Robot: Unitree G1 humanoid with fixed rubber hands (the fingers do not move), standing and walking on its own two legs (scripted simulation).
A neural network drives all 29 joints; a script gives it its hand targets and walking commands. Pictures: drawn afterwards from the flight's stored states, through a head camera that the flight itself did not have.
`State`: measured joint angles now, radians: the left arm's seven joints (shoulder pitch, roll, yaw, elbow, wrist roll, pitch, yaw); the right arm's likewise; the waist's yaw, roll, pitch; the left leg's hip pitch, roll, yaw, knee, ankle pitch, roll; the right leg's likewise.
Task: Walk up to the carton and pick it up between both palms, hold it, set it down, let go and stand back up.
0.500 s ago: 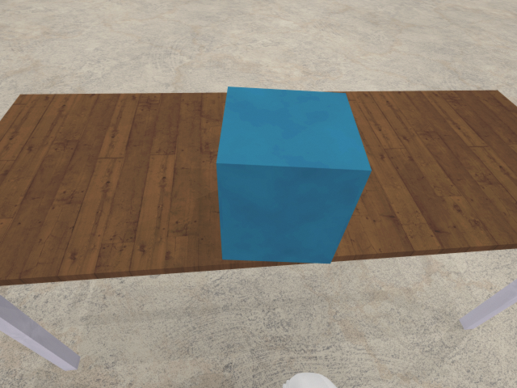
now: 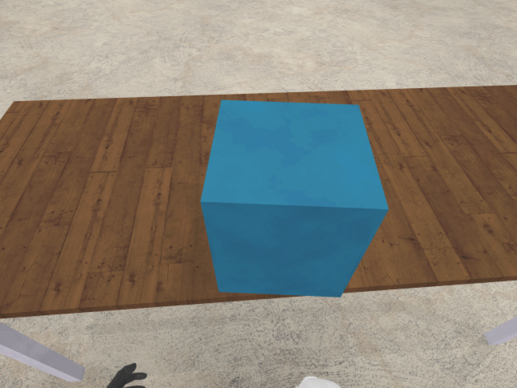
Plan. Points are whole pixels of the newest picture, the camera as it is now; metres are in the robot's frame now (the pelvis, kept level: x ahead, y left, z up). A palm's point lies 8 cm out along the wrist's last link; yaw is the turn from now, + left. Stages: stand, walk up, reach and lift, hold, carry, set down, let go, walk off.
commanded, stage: walk up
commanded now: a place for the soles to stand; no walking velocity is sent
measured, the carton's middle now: (284, 204) +0.38 -0.04 +0.07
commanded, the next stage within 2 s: none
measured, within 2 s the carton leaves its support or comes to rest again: neither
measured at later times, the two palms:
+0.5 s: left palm out of the picture +0.06 +0.27 -0.11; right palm out of the picture +0.05 -0.27 -0.12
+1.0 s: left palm out of the picture -0.01 +0.20 -0.11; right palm out of the picture -0.01 -0.30 -0.12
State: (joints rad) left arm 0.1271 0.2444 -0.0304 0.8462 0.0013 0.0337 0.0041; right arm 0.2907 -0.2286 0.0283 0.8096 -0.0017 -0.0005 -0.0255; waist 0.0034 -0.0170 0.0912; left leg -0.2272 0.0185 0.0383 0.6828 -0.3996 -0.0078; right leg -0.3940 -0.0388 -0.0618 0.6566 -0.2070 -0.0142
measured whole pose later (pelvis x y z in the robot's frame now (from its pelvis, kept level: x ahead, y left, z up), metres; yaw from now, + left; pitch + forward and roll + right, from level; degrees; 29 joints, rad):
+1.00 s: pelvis -0.07 -0.05 +0.01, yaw -4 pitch -2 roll +0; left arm 0.32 0.20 0.00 0.88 0.01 0.02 0.00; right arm 0.26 -0.28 0.01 0.84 -0.03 0.03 -0.01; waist 0.01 0.06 0.02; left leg -0.34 0.06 -0.01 0.71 -0.47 -0.01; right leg -0.23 0.03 0.04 0.60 -0.34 -0.01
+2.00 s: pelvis -0.06 -0.03 +0.02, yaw -4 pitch -2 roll +0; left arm 0.26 0.25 -0.06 1.05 0.00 -0.02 0.02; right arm 0.23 -0.25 0.04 1.06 0.00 -0.01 -0.02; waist 0.00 0.00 0.03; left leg -0.22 0.01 0.01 0.47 -0.22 -0.01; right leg -0.16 -0.01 0.06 0.48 -0.29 0.02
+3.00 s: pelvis -0.07 -0.05 +0.02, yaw -5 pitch -3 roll +0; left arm 0.13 0.30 0.08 0.43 0.04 0.44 -0.04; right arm 0.15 -0.15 -0.03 0.62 -0.01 0.06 0.01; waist 0.00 -0.04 0.13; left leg -0.22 0.07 0.06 0.52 -0.24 -0.04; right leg -0.18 0.00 -0.01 0.55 -0.32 -0.01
